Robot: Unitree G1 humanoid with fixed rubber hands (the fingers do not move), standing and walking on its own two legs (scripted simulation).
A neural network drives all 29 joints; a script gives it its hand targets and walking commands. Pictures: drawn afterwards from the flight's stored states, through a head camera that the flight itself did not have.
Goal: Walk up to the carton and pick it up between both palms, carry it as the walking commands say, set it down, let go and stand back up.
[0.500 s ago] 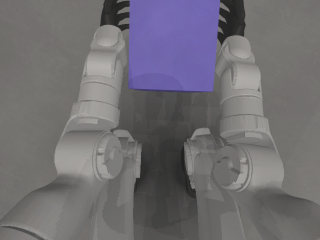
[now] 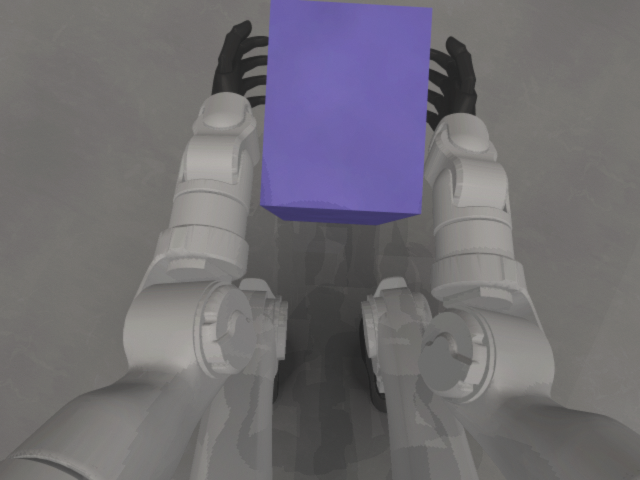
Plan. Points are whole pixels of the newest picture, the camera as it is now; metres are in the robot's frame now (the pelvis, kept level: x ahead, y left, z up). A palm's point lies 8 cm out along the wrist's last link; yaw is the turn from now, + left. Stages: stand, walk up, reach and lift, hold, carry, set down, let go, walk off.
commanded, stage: reach and lift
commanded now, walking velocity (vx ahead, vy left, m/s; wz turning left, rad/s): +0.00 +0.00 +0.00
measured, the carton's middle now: (337, 142) +0.49 -0.01 -0.14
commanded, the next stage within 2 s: none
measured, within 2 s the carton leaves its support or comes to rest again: neither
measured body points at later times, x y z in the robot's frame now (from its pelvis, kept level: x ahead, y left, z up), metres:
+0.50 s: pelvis +0.01 +0.00 +0.06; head +0.25 +0.01 +0.43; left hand +0.51 +0.11 -0.01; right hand +0.49 -0.13 +0.00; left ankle +0.12 +0.11 -0.45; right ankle +0.11 -0.13 -0.45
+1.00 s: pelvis +0.03 +0.00 +0.12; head +0.23 +0.02 +0.52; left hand +0.49 +0.11 +0.07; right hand +0.47 -0.13 +0.07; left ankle +0.12 +0.11 -0.45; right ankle +0.11 -0.13 -0.45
